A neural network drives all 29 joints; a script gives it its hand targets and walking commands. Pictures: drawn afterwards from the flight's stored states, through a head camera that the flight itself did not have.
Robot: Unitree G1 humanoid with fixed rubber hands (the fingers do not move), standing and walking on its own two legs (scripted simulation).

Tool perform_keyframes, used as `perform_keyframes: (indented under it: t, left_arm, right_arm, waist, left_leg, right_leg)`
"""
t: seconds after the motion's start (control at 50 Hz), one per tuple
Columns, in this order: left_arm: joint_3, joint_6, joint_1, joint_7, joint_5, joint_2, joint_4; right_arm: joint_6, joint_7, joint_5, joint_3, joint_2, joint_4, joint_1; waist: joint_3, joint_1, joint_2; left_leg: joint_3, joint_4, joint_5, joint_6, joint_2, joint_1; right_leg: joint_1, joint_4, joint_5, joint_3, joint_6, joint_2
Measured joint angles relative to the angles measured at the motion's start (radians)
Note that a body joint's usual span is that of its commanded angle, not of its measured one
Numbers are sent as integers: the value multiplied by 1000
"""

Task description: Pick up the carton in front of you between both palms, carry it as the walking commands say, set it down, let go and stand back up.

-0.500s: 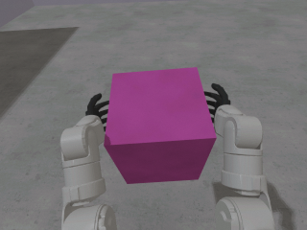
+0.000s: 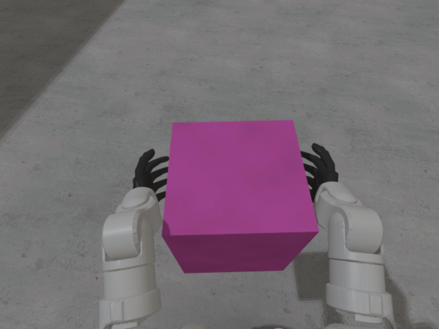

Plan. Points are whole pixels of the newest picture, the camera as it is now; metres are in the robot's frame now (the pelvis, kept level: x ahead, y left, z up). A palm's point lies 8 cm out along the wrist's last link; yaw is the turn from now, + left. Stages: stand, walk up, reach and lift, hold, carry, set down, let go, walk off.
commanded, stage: carry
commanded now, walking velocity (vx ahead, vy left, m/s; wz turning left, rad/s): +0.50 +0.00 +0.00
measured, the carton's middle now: (233, 204) +0.34 +0.02 +0.01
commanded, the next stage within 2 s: none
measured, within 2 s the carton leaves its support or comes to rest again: neither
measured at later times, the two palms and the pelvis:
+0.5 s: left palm (161, 68) +0.62 +0.20 +0.11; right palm (297, 72) +0.61 -0.10 +0.12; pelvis +0.32 +0.06 +0.02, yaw -2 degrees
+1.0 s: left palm (172, 11) +0.89 +0.21 +0.11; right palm (278, 12) +0.90 -0.09 +0.11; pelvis +0.67 +0.06 +0.01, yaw -1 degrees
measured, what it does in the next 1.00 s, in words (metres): walks ahead: left foot, then right foot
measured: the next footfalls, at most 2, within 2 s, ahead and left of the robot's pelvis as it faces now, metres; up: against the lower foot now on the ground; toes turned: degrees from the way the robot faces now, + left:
left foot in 0.18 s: +0.26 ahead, +0.15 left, +0.00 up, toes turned +5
right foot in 0.62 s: +0.56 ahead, -0.06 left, +0.00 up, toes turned -10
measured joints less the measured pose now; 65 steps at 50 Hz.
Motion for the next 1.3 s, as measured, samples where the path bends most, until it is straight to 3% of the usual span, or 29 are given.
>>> perform_keyframes:
  t: [0.08,0.16,0.18,0.2,0.22,0.28,0.32,0.38,0.5,0.6,0.62,0.66,0.7,0.74,0.86,0.92,1.0,1.04,1.08,1.12,1.14,1.2,1.3]
  left_arm:
    - [-1,3,-3,2,-33,16,-3]
    - [-4,29,-17,-2,-33,24,21]
    - [1,34,-20,-4,-27,21,22]
    - [6,38,-24,-6,-19,24,28]
    - [7,40,-26,-5,-14,35,42]
    - [26,64,-24,-1,-2,46,86]
    - [44,76,-17,-7,8,24,101]
    - [46,72,30,-20,24,-17,57]
    - [-26,80,154,-29,33,-21,-144]
    - [-94,135,266,-22,15,-4,-306]
    - [-108,149,278,-20,15,-4,-318]
    - [-132,167,296,-19,21,-3,-311]
    - [-144,189,331,-19,23,-3,-315]
    - [-149,205,383,-19,22,-4,-342]
    - [-146,207,441,-22,7,-8,-394]
    - [-151,205,436,-26,8,-7,-390]
    - [-157,220,431,-27,13,-7,-399]
    - [-153,230,419,-27,20,-4,-417]
    - [-122,239,386,-27,15,2,-402]
    - [-110,250,365,-26,18,-2,-376]
    - [-114,251,364,-26,20,-3,-365]
    - [-127,242,373,-27,18,-2,-351]
    - [-140,225,421,-29,25,-6,-395]
  right_arm:
    - [22,-10,-32,-7,25,-42,4]
    - [55,-11,-57,2,22,-47,8]
    - [63,-9,-58,3,18,-40,0]
    - [67,-8,-60,5,16,-21,-15]
    - [63,-7,-66,7,19,8,-27]
    - [79,-14,-77,16,27,70,-33]
    - [89,-18,-67,14,24,83,-15]
    - [92,-15,-48,4,28,44,27]
    - [88,-3,-23,54,37,-114,123]
    - [156,-3,-17,125,18,-278,224]
    - [168,-3,-16,127,15,-301,248]
    - [194,-3,-15,123,13,-318,280]
    - [219,-3,-19,133,12,-326,315]
    - [236,-2,-24,157,12,-340,353]
    - [238,7,-51,198,17,-390,409]
    - [238,9,-58,196,18,-402,417]
    - [250,15,-53,191,17,-413,418]
    - [254,15,-46,190,15,-411,394]
    - [241,8,-44,201,13,-366,358]
    - [242,4,-40,192,13,-336,343]
    - [247,3,-39,186,13,-332,344]
    - [257,2,-41,178,14,-342,357]
    - [247,9,-41,193,15,-367,379]
  waist:
    - [-26,20,-8]
    - [-70,-8,-25]
    - [-81,-19,-29]
    - [-92,-32,-32]
    - [-101,-51,-38]
    - [-123,-92,-21]
    - [-130,-107,-14]
    - [-131,-122,3]
    - [-110,-124,0]
    - [-112,-98,2]
    - [-115,-95,3]
    - [-111,-71,24]
    - [-107,-54,20]
    - [-108,-40,14]
    - [-133,-27,-3]
    - [-147,-39,-10]
    - [-163,-53,-26]
    - [-161,-63,-20]
    - [-154,-90,-33]
    - [-144,-103,-29]
    - [-140,-106,-26]
    - [-135,-114,-21]
    - [-136,-105,-13]
  left_leg:
    - [21,-254,69,-4,51,-106]
    - [69,-633,257,-18,70,-46]
    - [84,-707,293,-13,68,-8]
    - [97,-717,385,-5,64,13]
    - [107,-682,391,6,56,16]
    - [106,-671,278,25,51,62]
    - [104,-726,274,19,54,113]
    - [99,-822,268,19,59,202]
    - [104,-957,215,0,53,394]
    - [107,-907,84,-32,61,522]
    - [106,-803,43,-41,70,505]
    - [72,-432,80,-48,93,363]
    - [27,-119,60,-43,61,199]
    - [35,-35,86,-32,62,78]
    - [81,-416,267,-43,127,-82]
    - [116,-619,347,-49,132,-77]
    - [176,-751,422,-47,113,-23]
    - [194,-776,430,-18,102,28]
    - [202,-676,432,21,97,6]
    - [202,-676,377,21,96,32]
    - [203,-700,366,16,95,57]
    - [199,-794,370,4,89,135]
    - [195,-923,357,-20,90,263]
  right_leg:
    - [97,-57,-44,22,27,-21]
    - [204,-66,-125,36,72,-58]
    - [221,-34,-163,43,84,-69]
    - [220,26,-203,47,87,-83]
    - [198,119,-235,65,85,-89]
    - [63,438,-304,102,65,-46]
    - [-16,513,-293,85,60,-33]
    - [-81,405,-215,53,63,-39]
    - [-121,111,6,32,63,-46]
    - [-37,-104,150,-49,42,-22]
    - [-5,-111,147,-60,17,-20]
    - [8,-34,58,-78,-20,-16]
    - [51,-29,1,-74,-24,-24]
    - [112,-68,-16,-63,-6,-31]
    - [310,-235,-42,-32,19,-38]
    - [406,-273,-86,-23,42,-50]
    - [509,-249,-190,-3,85,-76]
    - [498,-94,-291,0,94,-98]
    - [363,241,-299,48,86,-115]
    - [207,501,-280,96,60,-89]
    - [145,555,-262,98,49,-86]
    - [15,499,-190,77,43,-94]
    - [-69,205,-58,34,55,-101]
